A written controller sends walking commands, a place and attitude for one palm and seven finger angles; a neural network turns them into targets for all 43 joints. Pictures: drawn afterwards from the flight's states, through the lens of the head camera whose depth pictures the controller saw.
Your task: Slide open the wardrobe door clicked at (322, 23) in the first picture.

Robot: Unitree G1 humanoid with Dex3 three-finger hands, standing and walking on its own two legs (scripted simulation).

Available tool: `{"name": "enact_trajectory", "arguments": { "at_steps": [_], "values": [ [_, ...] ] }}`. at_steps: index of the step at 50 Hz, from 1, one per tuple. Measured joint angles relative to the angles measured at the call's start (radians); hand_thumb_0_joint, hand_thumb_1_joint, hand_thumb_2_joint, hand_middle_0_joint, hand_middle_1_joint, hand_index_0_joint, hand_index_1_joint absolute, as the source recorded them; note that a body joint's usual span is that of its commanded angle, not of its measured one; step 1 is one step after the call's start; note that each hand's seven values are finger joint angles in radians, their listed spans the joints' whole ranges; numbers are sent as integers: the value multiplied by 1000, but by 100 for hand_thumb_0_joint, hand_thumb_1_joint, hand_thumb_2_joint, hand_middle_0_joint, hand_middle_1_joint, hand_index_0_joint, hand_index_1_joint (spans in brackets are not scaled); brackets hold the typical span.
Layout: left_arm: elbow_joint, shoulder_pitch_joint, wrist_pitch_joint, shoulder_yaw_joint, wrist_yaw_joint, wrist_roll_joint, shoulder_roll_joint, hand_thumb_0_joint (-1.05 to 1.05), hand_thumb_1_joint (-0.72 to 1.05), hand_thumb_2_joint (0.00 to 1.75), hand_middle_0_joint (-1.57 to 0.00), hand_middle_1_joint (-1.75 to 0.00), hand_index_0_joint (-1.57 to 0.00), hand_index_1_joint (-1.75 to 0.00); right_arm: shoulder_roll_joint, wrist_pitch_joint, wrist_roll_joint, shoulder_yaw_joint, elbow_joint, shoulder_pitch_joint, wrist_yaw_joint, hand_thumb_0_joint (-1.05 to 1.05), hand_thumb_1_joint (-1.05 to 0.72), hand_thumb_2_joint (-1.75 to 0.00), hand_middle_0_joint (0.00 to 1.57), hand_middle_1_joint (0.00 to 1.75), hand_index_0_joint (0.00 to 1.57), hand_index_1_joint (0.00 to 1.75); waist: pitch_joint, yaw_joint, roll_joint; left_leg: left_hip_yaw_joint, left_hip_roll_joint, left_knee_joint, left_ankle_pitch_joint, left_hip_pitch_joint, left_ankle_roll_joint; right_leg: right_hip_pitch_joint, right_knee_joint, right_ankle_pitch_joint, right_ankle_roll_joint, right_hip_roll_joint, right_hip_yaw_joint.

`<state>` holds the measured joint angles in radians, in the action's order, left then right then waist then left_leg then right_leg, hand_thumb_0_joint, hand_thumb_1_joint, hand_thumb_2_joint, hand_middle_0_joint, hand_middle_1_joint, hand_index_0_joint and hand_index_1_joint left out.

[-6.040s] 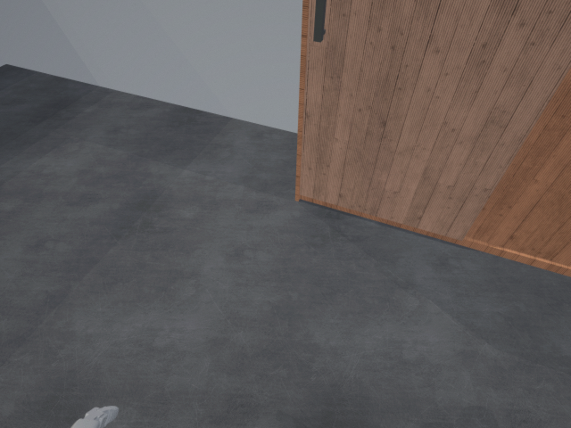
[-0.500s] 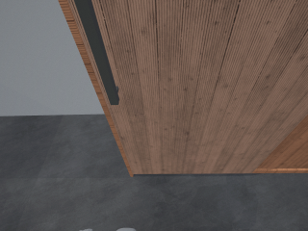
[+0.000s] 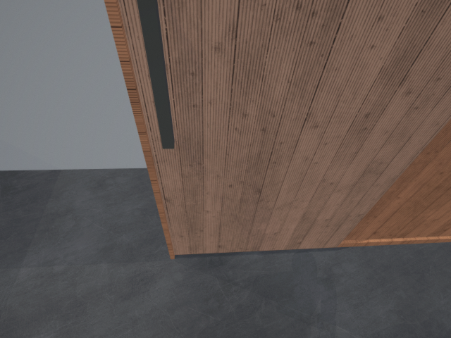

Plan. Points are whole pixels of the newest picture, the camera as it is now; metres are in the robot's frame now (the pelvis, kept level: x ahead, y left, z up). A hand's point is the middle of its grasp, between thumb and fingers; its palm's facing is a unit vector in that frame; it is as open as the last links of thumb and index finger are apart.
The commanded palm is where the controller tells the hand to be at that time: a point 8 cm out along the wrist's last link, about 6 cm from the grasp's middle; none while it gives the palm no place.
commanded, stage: come to a stop and stand still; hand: left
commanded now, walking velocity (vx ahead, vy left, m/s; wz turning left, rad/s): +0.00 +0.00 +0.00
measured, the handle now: (160, 72) +0.53 +0.15 +0.20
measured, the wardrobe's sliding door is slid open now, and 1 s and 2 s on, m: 0.00 0.00 0.00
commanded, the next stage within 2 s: look again from close up in 0.50 s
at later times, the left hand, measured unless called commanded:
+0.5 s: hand out of the picture +0.08 +0.14 -0.18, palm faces +0.09 -0.97 -0.21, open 7.3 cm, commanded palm none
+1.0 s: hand out of the picture -0.06 +0.16 -0.18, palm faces +0.05 -0.97 -0.23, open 7.4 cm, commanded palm none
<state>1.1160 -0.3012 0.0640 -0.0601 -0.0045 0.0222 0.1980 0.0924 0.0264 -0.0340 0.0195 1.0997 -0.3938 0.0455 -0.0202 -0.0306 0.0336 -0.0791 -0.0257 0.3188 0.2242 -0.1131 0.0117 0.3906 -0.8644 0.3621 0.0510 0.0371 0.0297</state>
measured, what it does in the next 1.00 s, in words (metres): steps on the spot: right foot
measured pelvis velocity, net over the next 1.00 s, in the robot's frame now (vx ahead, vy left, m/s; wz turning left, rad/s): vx -0.03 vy -0.02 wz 0.02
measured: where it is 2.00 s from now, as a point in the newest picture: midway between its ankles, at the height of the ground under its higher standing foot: outside the picture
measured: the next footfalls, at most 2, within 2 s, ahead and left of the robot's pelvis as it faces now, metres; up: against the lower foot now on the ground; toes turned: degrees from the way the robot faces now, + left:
right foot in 0.12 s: +0.04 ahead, -0.15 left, +0.00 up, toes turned -2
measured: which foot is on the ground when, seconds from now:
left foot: down 0.00-1.00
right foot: up 0.00-0.10, down 0.12-1.00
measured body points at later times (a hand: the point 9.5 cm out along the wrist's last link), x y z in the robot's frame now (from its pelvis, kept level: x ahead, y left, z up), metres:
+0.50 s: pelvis +0.03 -0.04 -0.02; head +0.00 -0.04 +0.43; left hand +0.08 +0.19 -0.16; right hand +0.11 -0.28 -0.15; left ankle +0.00 +0.06 -0.75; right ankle +0.00 -0.15 -0.75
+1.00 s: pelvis -0.03 -0.02 -0.01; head -0.05 -0.02 +0.44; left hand -0.06 +0.22 -0.16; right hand -0.04 -0.28 -0.16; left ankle +0.00 +0.06 -0.75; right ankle +0.00 -0.15 -0.75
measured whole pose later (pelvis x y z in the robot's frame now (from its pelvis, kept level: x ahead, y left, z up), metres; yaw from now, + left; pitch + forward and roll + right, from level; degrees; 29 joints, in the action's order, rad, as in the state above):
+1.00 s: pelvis -0.03 -0.02 -0.01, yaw +1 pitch -3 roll -1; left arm 1.07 -0.38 0.00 0.00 0.04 0.02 0.20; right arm 0.22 -0.01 -0.02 0.02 1.11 -0.32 0.00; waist 0.00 0.00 -0.01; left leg -0.12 0.00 0.42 0.18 -0.19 0.05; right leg 0.16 -0.39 0.17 0.01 0.03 0.08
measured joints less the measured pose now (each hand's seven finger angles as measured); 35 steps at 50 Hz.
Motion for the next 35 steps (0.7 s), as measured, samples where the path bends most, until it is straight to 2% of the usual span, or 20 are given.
{"name": "enact_trajectory", "arguments": {
  "at_steps": [4, 6, 7, 9, 12, 15, 17, 19, 27, 35],
  "values": [
    [-28, 53, -18, 20, 0, -7, -17, 1, 91, 90, -19, -29, -20, -30, 14, -18, 1, 3, 23, -15, -4, 0, -90, -90, 20, 30, 20, 30, -28, -16, -26, 6, -21, 57, 30, -29, -24, -68, 202, 22, -21, 5, 22],
    [-77, 48, -48, 28, 4, -3, -11, 1, 91, 90, -20, -29, -20, -30, 20, -24, 4, 5, 12, -35, -12, 0, -90, -90, 20, 30, 20, 30, -9, -10, -8, -3, -17, 163, 87, -91, -38, -104, 329, -79, -46, 18, 11],
    [-84, 57, -59, 26, 16, 0, -19, 1, 91, 90, -20, -29, -20, -30, 30, -27, 6, 8, 11, -30, -12, 0, -90, -90, 20, 30, 20, 30, -12, -9, -22, 5, -32, 229, 125, -119, -38, -97, 313, -85, -56, 6, 15],
    [-95, 72, -65, 30, 33, 2, -38, 1, 92, 90, -20, -29, -20, -30, 54, -35, 11, 18, -2, -20, -11, 0, -90, -90, 20, 30, 20, 30, -15, -22, -67, 44, -54, 326, 173, -156, -26, -109, 279, -44, -66, -24, 50],
    [-119, 74, -77, 34, 45, 0, -55, 1, 93, 90, -20, -30, -20, -30, 74, -43, 11, 24, -24, 3, -13, 0, -90, -90, 20, 30, 20, 30, 7, -24, -87, 44, -46, 423, 202, -198, -16, -139, 271, -7, -73, -41, 84],
    [-136, 76, -78, 38, 56, -3, -57, 0, 93, 90, -20, -30, -20, -30, 75, -35, 14, 23, -52, 45, -15, 0, -91, -90, 20, 30, 19, 30, 20, -17, -73, 20, -35, 379, 154, -182, -7, -171, 265, 9, -77, -52, 101],
    [-135, 73, -73, 34, 63, -10, -44, 0, 93, 90, -20, -30, -20, -30, 60, -22, 12, 18, -61, 77, -17, 0, -91, -90, 20, 30, 19, 30, 35, -6, -32, 5, -22, 351, 159, -147, 3, -186, 258, 21, -75, -39, 89],
    [-134, 65, -69, 36, 64, -12, -39, 0, 94, 90, -20, -30, -20, -30, 55, -10, 11, 13, -75, 104, -15, 0, -91, -90, 20, 30, 19, 30, 53, 5, -19, -2, -19, 321, 157, -122, 4, -206, 283, 12, -69, -37, 83],
    [-135, 16, -76, 50, 53, -9, -33, 0, 92, 90, -20, -30, -20, -30, 86, -8, 12, 8, -109, 205, -16, 0, -92, -90, 20, 30, 19, 30, 47, 34, -47, -17, -8, 238, 102, -75, 9, -243, 354, -42, -67, -32, 70],
    [-104, -39, -69, 54, 45, -7, -2, 1, 91, 90, -20, -30, -20, -30, 108, -21, 16, 1, -83, 206, -31, 0, -91, -90, 20, 30, 20, 30, 23, 50, -49, -25, 4, 170, 37, -51, 18, -259, 405, -100, -63, -25, 65]
  ]
}}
